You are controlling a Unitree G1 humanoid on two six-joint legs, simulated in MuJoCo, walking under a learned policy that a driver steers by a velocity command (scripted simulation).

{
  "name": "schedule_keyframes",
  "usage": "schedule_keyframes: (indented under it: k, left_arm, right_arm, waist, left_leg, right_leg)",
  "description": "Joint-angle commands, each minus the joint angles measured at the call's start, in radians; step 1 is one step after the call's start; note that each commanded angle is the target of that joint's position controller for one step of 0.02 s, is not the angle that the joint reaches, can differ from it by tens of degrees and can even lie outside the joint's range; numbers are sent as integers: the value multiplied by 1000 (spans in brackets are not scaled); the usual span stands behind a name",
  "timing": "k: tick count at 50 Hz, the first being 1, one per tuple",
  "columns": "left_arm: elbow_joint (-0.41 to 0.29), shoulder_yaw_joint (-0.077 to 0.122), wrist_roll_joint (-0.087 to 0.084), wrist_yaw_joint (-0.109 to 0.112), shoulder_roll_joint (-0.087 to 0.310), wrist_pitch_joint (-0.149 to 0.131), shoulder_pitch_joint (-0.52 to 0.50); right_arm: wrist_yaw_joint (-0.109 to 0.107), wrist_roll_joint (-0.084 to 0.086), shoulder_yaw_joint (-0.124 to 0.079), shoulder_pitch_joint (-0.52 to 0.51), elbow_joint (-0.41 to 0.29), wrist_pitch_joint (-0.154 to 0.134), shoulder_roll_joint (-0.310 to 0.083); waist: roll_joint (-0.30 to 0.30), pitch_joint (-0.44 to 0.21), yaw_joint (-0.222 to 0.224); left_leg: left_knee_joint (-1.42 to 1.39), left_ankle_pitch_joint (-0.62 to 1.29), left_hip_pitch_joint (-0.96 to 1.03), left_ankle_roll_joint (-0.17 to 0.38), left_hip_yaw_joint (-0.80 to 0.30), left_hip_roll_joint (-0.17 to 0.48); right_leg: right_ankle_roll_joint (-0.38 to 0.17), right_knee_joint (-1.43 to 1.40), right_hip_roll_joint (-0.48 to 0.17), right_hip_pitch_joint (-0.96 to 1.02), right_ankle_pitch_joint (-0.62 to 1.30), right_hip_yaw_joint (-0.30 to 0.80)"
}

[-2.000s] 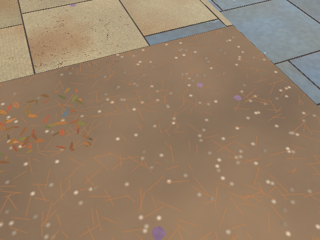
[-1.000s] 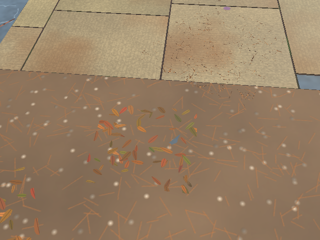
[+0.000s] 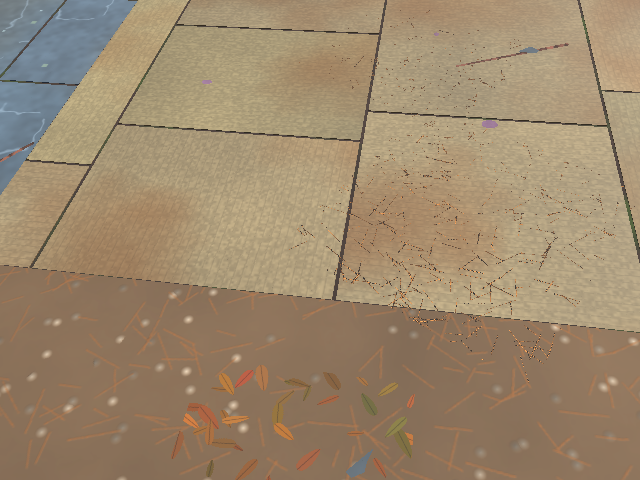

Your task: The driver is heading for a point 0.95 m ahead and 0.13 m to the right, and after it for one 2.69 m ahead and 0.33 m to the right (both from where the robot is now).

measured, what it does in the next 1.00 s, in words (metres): walks ahead: left foot, then right foot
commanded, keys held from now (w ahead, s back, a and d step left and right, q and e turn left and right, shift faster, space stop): w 1.00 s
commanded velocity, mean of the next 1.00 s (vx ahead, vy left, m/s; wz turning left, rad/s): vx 0.50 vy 0.00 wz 0.00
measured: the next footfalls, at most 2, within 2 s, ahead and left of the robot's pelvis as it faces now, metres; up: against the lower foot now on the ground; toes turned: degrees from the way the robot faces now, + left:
left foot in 0.30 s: +0.35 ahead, +0.14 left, +0.00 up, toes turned +2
right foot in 0.84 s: +0.64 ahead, -0.10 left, +0.00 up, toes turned -2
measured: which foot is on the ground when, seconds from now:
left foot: up 0.00-0.28, down 0.30-0.84, up 0.86-1.00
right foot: down 0.00-0.32, up 0.34-0.82, down 0.84-1.00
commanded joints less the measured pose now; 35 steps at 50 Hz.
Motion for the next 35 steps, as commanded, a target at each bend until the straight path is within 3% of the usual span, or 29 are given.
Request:
schedule_keyframes:
  k: [1,4,9,12,13,14,15,16,17,18,19,20,21,23,25,28,31,35]
  left_arm:
    - [-48,28,-4,18,150,-10,-19]
    - [-30,26,-13,25,161,-4,36]
    - [11,28,-17,31,170,21,127]
    - [12,36,-19,39,191,32,108]
    - [7,40,-17,40,203,36,93]
    - [1,36,-14,40,196,41,70]
    - [-20,24,-3,40,173,39,58]
    - [-37,-14,2,29,44,17,181]
    - [-14,-7,-13,18,85,-10,172]
    - [-52,19,-43,13,174,-24,65]
    - [-71,19,-48,16,172,-28,-7]
    - [-76,21,-35,21,153,-23,-37]
    - [-70,27,-24,26,139,-9,-18]
    - [-58,21,-17,30,90,19,26]
    - [-75,24,-11,36,88,30,-9]
    - [-113,25,-2,34,86,26,-124]
    - [-141,16,-5,24,63,15,-233]
    - [-184,12,-16,6,69,9,-346]
  right_arm:
    - [3,-3,-5,-36,-68,-10,-30]
    - [19,4,8,-153,-98,-18,-9]
    - [54,15,17,-294,-156,-31,-11]
    - [67,15,8,-266,-163,-37,-43]
    - [64,13,-4,-201,-147,-37,-69]
    - [57,12,-25,-54,-104,-36,-108]
    - [45,2,-45,136,-58,-33,-163]
    - [40,-17,-68,245,-34,-29,-262]
    - [39,-6,-44,260,-25,-24,-175]
    - [36,2,-27,168,-34,-22,-134]
    - [35,3,-18,82,-49,-20,-106]
    - [40,-2,-9,24,-51,-21,-78]
    - [44,-10,-1,-9,-53,-27,-55]
    - [51,-8,-4,-18,-39,-39,-61]
    - [46,-10,-11,1,-17,-45,-86]
    - [29,-6,-15,52,14,-38,-105]
    - [19,2,-17,96,39,-31,-124]
    - [15,12,-22,167,86,-17,-139]
  waist:
    - [-101,34,-22]
    - [-98,59,18]
    - [-94,102,54]
    - [-122,65,5]
    - [-143,14,-35]
    - [-138,-76,-115]
    - [-103,-210,-190]
    - [140,-376,-151]
    - [164,-442,-165]
    - [115,-250,-152]
    - [39,-136,-121]
    - [-15,-55,-86]
    - [3,-26,-47]
    - [25,-14,-14]
    - [17,14,-8]
    - [7,42,-37]
    - [4,57,-75]
    - [5,82,-114]
  left_leg:
    - [-148,143,-67,-13,-4,12]
    - [-322,246,-28,-5,30,-20]
    - [-455,190,-68,22,41,-53]
    - [-495,82,37,61,61,-92]
    - [-496,55,153,80,87,-126]
    - [-524,85,359,112,110,-155]
    - [-477,131,688,168,-1,-48]
    - [-511,2,1109,334,-471,227]
    - [-656,-81,1138,362,-712,284]
    - [-686,-115,988,298,-558,242]
    - [-717,-66,813,262,-413,198]
    - [-760,0,664,241,-318,154]
    - [-798,37,567,222,-248,115]
    - [-852,82,470,232,-183,89]
    - [-883,131,443,242,-127,80]
    - [-896,160,478,225,-72,62]
    - [-894,145,499,195,-22,41]
    - [-855,114,618,191,-34,90]
  right_leg:
    - [-128,-134,-256,26,345,157]
    - [-107,-149,-243,46,301,123]
    - [-113,-93,-306,208,317,140]
    - [-92,0,-327,263,532,134]
    - [-81,78,-317,262,707,124]
    - [-59,243,-274,223,823,89]
    - [-29,495,-231,26,657,66]
    - [43,914,-49,-403,89,32]
    - [37,1055,-18,-541,-383,175]
    - [23,1094,-85,-625,-335,172]
    - [21,1046,-140,-613,-238,138]
    - [28,973,-173,-575,-178,120]
    - [33,919,-203,-509,-132,125]
    - [51,871,-214,-439,-93,114]
    - [71,801,-223,-477,-23,108]
    - [88,617,-223,-544,150,102]
    - [86,423,-189,-504,285,72]
    - [73,305,-165,-522,263,67]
